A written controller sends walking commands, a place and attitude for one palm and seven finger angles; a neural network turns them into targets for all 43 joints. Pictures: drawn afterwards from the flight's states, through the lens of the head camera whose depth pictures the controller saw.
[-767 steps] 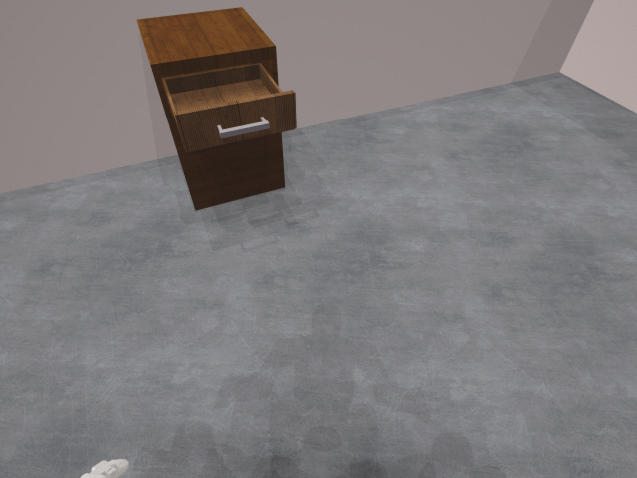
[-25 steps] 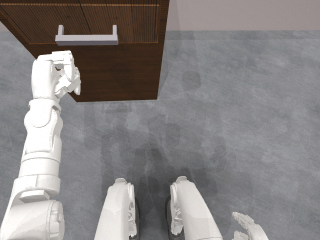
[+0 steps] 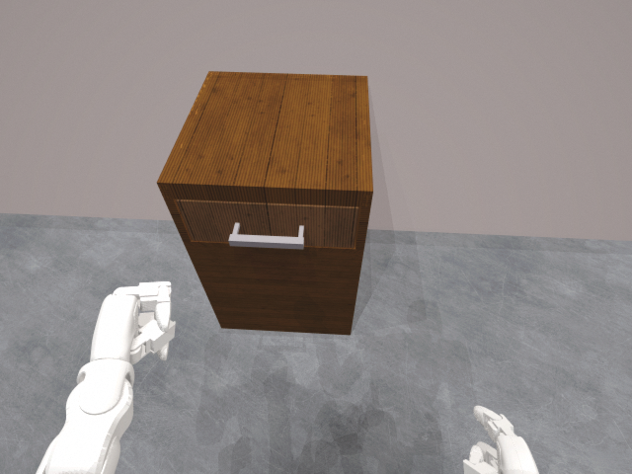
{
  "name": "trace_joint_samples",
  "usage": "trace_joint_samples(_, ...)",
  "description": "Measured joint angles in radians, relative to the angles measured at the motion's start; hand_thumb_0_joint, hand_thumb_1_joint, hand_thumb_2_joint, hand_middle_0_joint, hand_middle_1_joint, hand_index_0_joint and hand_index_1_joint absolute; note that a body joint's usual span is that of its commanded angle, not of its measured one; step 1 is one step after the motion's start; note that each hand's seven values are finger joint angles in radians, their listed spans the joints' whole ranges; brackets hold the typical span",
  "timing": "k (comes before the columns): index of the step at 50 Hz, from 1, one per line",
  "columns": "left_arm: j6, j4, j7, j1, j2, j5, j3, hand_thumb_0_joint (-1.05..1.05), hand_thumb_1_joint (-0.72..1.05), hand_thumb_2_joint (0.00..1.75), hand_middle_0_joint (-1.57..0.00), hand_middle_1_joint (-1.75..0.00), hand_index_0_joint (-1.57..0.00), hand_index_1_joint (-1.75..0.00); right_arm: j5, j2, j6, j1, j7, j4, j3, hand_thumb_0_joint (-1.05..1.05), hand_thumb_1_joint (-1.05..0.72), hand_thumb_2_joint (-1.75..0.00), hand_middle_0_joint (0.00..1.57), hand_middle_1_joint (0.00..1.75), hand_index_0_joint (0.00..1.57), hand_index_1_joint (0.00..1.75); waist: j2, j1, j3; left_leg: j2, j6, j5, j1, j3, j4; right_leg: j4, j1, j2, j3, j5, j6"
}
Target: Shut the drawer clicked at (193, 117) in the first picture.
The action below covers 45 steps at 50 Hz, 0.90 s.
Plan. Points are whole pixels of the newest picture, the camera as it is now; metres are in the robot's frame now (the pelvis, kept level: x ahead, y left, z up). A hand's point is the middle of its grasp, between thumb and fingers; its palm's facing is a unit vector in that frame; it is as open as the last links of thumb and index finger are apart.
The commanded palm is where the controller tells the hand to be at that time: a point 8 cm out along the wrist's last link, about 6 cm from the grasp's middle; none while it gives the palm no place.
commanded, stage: draw the hand back to the body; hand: left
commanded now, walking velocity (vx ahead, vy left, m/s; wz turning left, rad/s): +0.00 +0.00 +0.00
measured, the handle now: (267, 235) +0.61 +0.13 -0.18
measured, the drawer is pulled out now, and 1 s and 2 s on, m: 0.00 0.00 0.00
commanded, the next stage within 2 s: step back with the hand held close in 0.64 s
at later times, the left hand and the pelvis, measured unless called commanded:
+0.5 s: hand out of the picture +0.19 +0.24 +0.21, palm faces +0.41 -0.81 -0.42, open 3.3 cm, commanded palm +0.14 +0.28 +0.21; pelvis +0.01 +0.00 +0.03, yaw +1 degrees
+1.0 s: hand (40, 359) +0.19 +0.22 +0.19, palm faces +0.35 -0.81 -0.47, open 3.3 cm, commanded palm +0.12 +0.26 +0.21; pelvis -0.01 -0.02 +0.04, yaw +0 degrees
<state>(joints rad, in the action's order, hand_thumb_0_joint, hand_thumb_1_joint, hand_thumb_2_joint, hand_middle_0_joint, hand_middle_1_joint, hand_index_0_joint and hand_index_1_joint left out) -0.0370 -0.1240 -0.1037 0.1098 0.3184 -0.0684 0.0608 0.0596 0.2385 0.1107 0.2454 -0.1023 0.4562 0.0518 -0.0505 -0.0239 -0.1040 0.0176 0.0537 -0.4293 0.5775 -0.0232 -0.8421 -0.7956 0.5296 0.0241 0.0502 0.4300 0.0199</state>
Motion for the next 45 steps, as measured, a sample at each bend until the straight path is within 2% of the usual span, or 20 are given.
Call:
trace_joint_samples(5, 0.034, 0.103, -0.035, 0.041, 0.011, 0.002, 0.026, 0.02, 0.90, 0.90, -1.40, -1.60, -1.40, -1.60, -0.001, -0.009, -0.039, -0.009, -0.004, 0.037, 0.016, 0.01, -0.90, -0.90, 0.20, 0.30, 0.20, 0.30, -0.016, 0.025, 0.027, 0.012, 0.004, 0.039, -0.139, 0.003, 0.110, 0.112, -0.142, -0.009, 0.000, -0.039, -0.007)
trace_joint_samples(13, 0.035, 0.352, -0.004, 0.254, 0.001, -0.015, 0.052, 0.02, 0.90, 0.90, -1.40, -1.60, -1.40, -1.60, -0.012, -0.015, -0.098, -0.036, 0.020, 0.059, 0.019, 0.01, -0.90, -0.90, 0.20, 0.30, 0.20, 0.30, -0.027, 0.038, 0.050, 0.020, 0.006, 0.086, -0.320, -0.006, 0.256, 0.252, -0.316, -0.013, -0.015, -0.086, -0.012)
trace_joint_samples(20, 0.032, 0.547, -0.004, 0.381, 0.047, -0.021, 0.164, 0.02, 0.89, 0.90, -1.40, -1.60, -1.40, -1.60, -0.026, -0.005, -0.153, -0.039, 0.035, 0.073, 0.003, 0.01, -0.90, -0.90, 0.20, 0.30, 0.20, 0.30, -0.027, 0.070, 0.066, 0.019, -0.002, 0.112, -0.398, 0.006, 0.319, 0.322, -0.400, -0.010, -0.005, -0.113, -0.006)
trace_joint_samples(25, -0.005, 0.658, -0.007, 0.438, 0.064, -0.027, 0.243, 0.02, 0.89, 0.90, -1.40, -1.60, -1.41, -1.60, -0.030, 0.002, -0.181, -0.040, 0.044, 0.092, -0.008, 0.01, -0.90, -0.90, 0.20, 0.30, 0.20, 0.30, -0.038, 0.091, 0.068, 0.016, -0.007, 0.124, -0.426, 0.011, 0.338, 0.341, -0.430, -0.007, 0.000, -0.123, -0.001)
trace_joint_samples(27, -0.024, 0.661, -0.006, 0.441, 0.055, -0.028, 0.255, 0.02, 0.89, 0.90, -1.40, -1.60, -1.41, -1.60, -0.030, 0.001, -0.182, -0.045, 0.045, 0.099, -0.011, 0.01, -0.90, -0.90, 0.20, 0.30, 0.20, 0.30, -0.044, 0.093, 0.073, 0.015, -0.009, 0.127, -0.432, 0.013, 0.339, 0.342, -0.435, -0.005, 0.002, -0.125, 0.002)
trace_joint_samples(33, -0.020, 0.568, 0.000, 0.413, 0.002, -0.023, 0.219, 0.02, 0.89, 0.90, -1.40, -1.60, -1.41, -1.60, -0.032, -0.005, -0.172, -0.050, 0.036, 0.113, -0.015, 0.01, -0.90, -0.90, 0.20, 0.30, 0.20, 0.30, -0.041, 0.087, 0.102, 0.008, -0.018, 0.141, -0.428, 0.020, 0.340, 0.334, -0.429, 0.002, 0.010, -0.132, 0.013)
trace_joint_samples(39, -0.011, 0.596, -0.006, 0.445, 0.014, -0.016, 0.191, 0.02, 0.89, 0.90, -1.40, -1.60, -1.41, -1.60, -0.038, -0.003, -0.205, -0.012, 0.024, 0.131, -0.014, 0.01, -0.90, -0.90, 0.20, 0.30, 0.20, 0.30, -0.034, 0.079, 0.094, -0.003, -0.030, 0.141, -0.439, 0.019, 0.342, 0.335, -0.437, 0.013, 0.008, -0.133, 0.025)
trace_joint_samples(45, -0.124, 0.592, -0.016, 0.427, 0.048, 0.004, 0.287, 0.02, 0.89, 0.90, -1.41, -1.60, -1.41, -1.60, -0.048, 0.003, -0.178, -0.024, 0.035, 0.135, -0.041, 0.01, -0.90, -0.90, 0.20, 0.30, 0.20, 0.30, -0.041, 0.037, 0.086, -0.021, -0.036, 0.143, -0.376, 0.028, 0.317, 0.355, -0.396, 0.032, 0.016, -0.157, 0.032)
